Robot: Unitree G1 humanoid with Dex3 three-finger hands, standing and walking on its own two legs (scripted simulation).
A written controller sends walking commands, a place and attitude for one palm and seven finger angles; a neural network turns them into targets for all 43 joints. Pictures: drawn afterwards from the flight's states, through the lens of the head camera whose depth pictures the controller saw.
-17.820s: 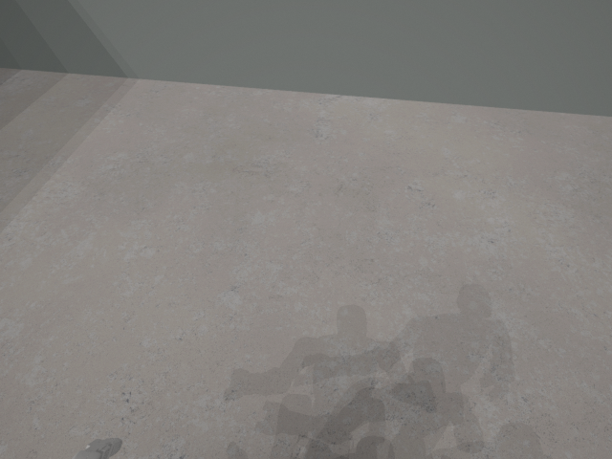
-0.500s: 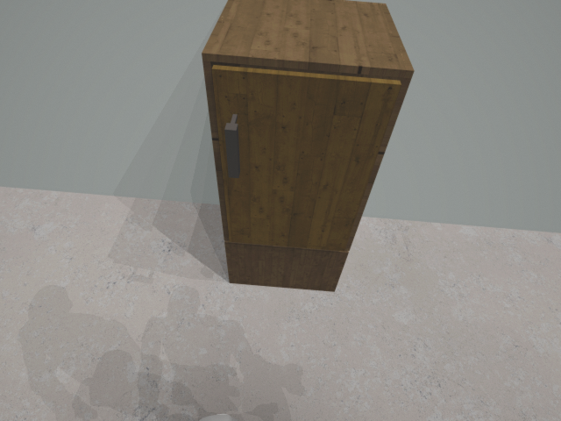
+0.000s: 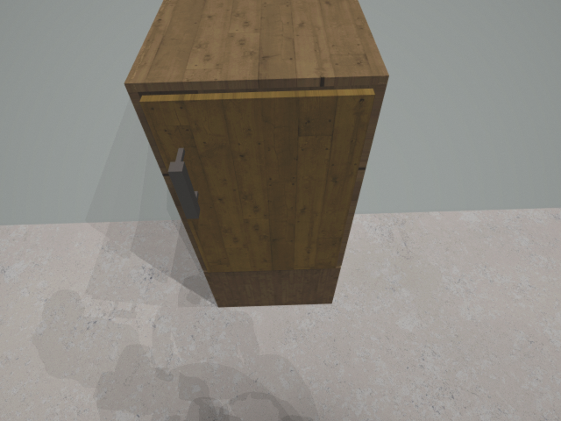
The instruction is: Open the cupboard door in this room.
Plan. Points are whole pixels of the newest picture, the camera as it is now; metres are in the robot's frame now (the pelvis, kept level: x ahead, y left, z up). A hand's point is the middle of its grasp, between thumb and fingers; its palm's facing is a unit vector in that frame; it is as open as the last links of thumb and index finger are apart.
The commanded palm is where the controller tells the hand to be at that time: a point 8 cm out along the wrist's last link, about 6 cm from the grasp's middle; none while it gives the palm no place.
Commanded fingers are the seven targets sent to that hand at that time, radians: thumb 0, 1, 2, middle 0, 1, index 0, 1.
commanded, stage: come to a stop and stand still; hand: left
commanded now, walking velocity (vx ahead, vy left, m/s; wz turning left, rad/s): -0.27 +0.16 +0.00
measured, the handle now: (187, 184) +0.53 +0.20 -0.02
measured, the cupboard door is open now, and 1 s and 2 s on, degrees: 0 0 0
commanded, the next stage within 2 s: look again from close up in 1.16 s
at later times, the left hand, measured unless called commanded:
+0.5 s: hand out of the picture +0.00 +0.26 -0.17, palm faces +0.07 -0.97 -0.23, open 7.4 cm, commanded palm none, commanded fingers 0.00 0.90 0.90 -0.20 -0.30 -0.20 -0.30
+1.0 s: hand out of the picture -0.05 +0.20 -0.16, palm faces +0.01 -0.98 -0.18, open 7.3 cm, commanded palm none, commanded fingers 0.00 0.90 0.90 -0.20 -0.30 -0.20 -0.30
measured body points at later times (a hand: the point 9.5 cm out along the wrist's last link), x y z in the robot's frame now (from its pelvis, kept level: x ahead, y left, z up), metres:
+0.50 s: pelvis -0.03 +0.05 +0.01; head -0.01 +0.08 +0.46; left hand -0.01 +0.31 -0.15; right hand +0.05 -0.18 -0.13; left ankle -0.03 +0.15 -0.73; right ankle -0.05 -0.08 -0.68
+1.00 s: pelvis -0.05 +0.04 +0.01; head -0.04 +0.03 +0.46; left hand -0.05 +0.25 -0.15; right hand -0.08 -0.18 -0.15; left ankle -0.03 +0.15 -0.73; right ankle -0.08 -0.06 -0.73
